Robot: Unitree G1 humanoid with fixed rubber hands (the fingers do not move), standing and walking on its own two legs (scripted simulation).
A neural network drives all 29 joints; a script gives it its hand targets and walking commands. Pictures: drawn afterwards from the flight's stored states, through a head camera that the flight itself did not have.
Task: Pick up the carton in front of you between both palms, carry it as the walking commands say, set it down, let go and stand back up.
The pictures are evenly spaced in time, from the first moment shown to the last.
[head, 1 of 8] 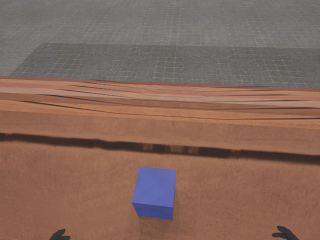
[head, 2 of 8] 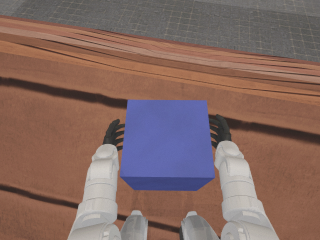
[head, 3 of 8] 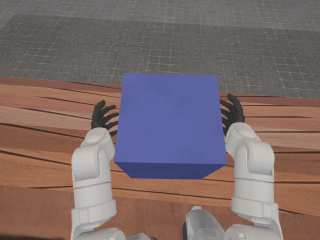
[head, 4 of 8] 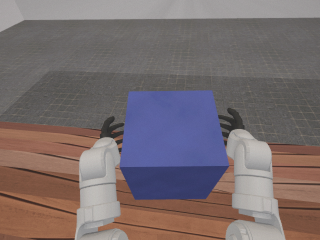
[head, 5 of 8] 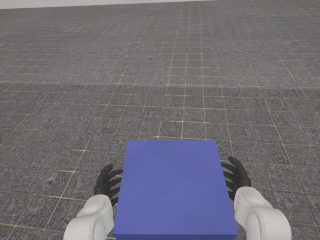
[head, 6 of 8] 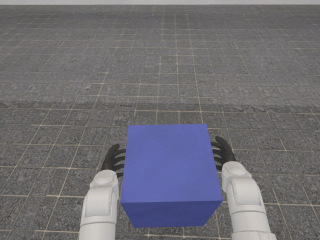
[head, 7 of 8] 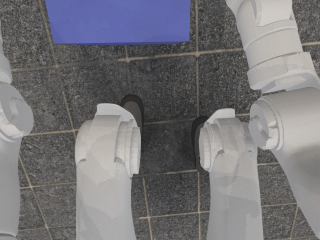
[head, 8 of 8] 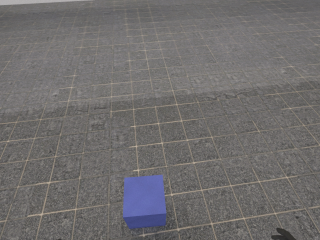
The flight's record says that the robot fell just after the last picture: no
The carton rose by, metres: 0.70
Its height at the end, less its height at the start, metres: -1.26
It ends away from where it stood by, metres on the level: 5.24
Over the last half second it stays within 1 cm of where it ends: yes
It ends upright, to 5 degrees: yes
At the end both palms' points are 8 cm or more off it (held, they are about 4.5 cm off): yes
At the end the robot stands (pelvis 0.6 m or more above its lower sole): yes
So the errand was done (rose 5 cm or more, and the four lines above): yes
